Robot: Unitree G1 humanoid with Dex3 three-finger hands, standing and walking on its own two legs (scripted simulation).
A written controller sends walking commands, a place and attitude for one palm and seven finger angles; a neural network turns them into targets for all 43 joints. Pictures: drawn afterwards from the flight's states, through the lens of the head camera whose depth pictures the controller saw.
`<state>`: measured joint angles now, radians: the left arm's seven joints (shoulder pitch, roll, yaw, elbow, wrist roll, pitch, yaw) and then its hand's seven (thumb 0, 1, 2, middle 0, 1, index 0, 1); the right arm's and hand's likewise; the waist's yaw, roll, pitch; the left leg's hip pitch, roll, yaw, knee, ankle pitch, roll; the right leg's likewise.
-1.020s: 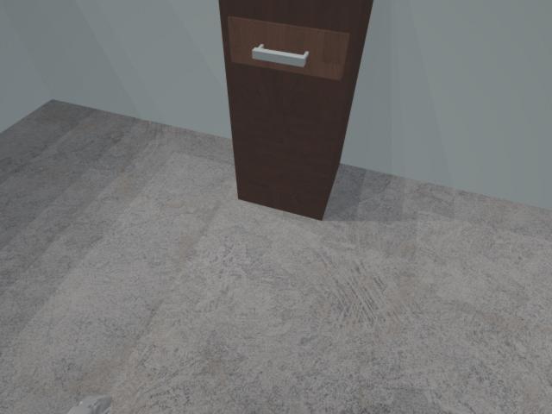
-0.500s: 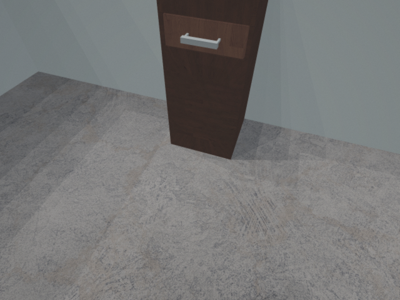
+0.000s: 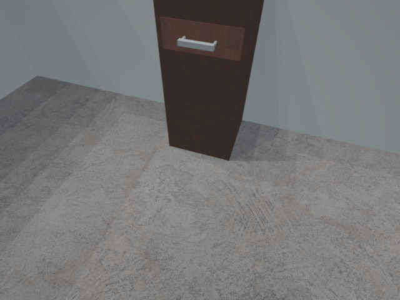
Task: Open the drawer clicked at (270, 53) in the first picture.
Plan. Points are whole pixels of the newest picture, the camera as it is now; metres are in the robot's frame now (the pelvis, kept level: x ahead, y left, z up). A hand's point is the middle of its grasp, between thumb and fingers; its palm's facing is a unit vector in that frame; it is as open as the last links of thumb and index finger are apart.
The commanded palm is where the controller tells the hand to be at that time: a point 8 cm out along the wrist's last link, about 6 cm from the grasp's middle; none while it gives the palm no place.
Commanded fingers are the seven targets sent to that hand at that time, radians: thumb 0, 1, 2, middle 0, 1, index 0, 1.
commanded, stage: look at it before walking up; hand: left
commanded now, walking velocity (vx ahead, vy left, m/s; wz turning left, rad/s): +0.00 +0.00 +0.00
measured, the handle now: (197, 42) +1.14 +0.08 +0.01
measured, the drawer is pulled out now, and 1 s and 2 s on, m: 0.00 0.00 0.00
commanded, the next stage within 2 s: walk to a spot facing it in 0.42 s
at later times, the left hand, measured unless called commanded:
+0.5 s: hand out of the picture +0.06 +0.25 -0.16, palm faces -0.01 -0.94 -0.33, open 7.4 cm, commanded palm none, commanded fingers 0.00 0.90 0.90 -0.20 -0.30 -0.20 -0.30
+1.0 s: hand out of the picture +0.04 +0.26 -0.20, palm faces +0.21 -0.96 -0.18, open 7.4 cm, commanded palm none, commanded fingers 0.00 0.90 0.90 -0.20 -0.30 -0.20 -0.30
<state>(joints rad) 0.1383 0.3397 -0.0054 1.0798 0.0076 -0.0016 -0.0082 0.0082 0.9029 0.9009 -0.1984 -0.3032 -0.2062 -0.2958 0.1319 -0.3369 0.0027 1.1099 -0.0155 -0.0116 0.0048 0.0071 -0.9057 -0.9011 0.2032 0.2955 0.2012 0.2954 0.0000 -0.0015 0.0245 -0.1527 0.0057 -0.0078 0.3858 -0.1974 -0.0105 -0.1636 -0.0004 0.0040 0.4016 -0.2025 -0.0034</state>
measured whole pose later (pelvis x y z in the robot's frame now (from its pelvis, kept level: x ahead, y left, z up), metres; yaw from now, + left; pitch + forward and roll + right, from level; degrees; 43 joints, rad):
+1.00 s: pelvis +0.09 +0.07 -0.01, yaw +11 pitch -1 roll +0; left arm 0.33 0.23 0.05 1.09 0.03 0.02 -0.02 0.01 0.91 0.90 -0.20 -0.30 -0.20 -0.30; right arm 0.36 -0.17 -0.03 1.05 -0.02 -0.04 0.00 0.00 -0.91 -0.90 0.20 0.30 0.20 0.30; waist -0.01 -0.06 0.02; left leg -0.24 -0.02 0.11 0.56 -0.31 0.06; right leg -0.42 -0.10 -0.05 1.12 -0.38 0.01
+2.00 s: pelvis +0.34 +0.10 -0.01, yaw -3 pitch +0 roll +0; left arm 0.26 0.22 0.10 0.98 0.02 0.05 0.00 0.01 0.91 0.90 -0.20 -0.30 -0.20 -0.30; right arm 0.13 -0.16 -0.03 0.93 -0.02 0.00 -0.03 0.00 -0.91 -0.90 0.20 0.29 0.20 0.29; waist 0.05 -0.05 0.04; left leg -0.23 0.01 0.06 0.51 -0.28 0.01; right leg -0.44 0.09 0.06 0.77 -0.38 -0.01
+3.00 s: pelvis +0.50 +0.07 +0.00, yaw -15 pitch -1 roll +1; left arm 0.30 0.18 0.06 1.08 0.02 0.00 -0.01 0.01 0.91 0.90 -0.19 -0.30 -0.20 -0.29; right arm 0.35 -0.12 -0.02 1.08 -0.02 -0.06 -0.02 0.00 -0.92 -0.90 0.20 0.29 0.20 0.29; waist 0.01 -0.04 0.02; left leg -0.14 -0.01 0.17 0.37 -0.22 0.05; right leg -0.50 -0.08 -0.05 1.05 -0.28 -0.01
